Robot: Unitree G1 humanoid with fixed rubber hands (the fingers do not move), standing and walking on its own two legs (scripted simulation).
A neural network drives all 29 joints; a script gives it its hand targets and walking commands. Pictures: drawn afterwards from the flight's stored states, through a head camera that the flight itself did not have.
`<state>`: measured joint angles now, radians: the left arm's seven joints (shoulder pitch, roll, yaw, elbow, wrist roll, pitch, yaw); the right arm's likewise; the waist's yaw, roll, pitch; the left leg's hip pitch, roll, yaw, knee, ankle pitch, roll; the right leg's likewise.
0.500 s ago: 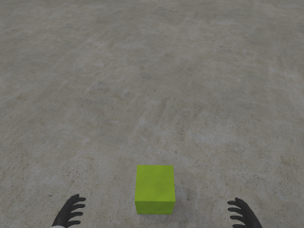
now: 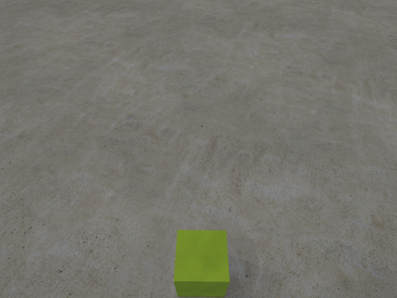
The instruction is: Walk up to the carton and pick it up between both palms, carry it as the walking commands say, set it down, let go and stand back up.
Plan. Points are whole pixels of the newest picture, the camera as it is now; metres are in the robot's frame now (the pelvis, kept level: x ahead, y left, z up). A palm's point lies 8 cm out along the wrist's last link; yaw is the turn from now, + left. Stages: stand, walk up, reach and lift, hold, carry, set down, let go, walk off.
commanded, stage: stand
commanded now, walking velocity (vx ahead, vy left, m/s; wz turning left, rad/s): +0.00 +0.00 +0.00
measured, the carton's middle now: (201, 264) +0.39 +0.00 -0.64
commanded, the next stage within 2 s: none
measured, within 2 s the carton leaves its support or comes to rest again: neither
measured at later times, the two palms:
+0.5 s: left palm out of the picture -0.01 +0.24 -0.13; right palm out of the picture -0.04 -0.24 -0.13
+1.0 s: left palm out of the picture -0.07 +0.23 -0.14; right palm out of the picture -0.09 -0.20 -0.14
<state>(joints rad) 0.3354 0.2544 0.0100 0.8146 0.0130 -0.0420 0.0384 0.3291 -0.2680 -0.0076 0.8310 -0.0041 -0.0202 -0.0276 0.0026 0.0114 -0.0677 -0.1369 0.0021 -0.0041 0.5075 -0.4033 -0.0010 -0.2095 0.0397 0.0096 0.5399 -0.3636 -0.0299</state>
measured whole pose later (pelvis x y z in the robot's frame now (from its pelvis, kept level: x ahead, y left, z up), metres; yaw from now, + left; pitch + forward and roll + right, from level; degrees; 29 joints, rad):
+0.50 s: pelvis -0.02 +0.00 +0.00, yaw -1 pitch -1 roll +0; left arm 0.34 0.20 -0.02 0.97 0.01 -0.01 0.04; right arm 0.36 -0.21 0.04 1.01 -0.01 0.00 -0.04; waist 0.00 0.01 -0.01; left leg -0.11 0.00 0.02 0.48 -0.36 0.00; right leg -0.18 0.04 0.02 0.50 -0.31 -0.02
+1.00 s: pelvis -0.04 +0.02 +0.01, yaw -1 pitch -1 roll +0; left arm 0.37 0.15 -0.05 1.10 0.01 0.00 0.04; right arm 0.37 -0.16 0.05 1.12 -0.01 0.00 -0.05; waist 0.00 0.00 0.01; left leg -0.12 -0.02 0.03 0.46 -0.32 0.03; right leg -0.19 0.02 0.03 0.48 -0.27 0.00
